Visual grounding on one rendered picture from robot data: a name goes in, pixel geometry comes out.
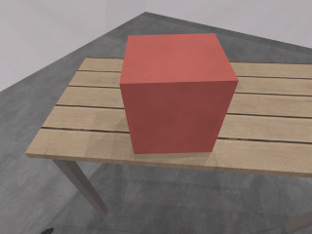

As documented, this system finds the carton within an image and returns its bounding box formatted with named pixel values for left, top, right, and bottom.
left=119, top=33, right=239, bottom=154

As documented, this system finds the table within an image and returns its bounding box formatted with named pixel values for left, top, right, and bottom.
left=25, top=57, right=312, bottom=233

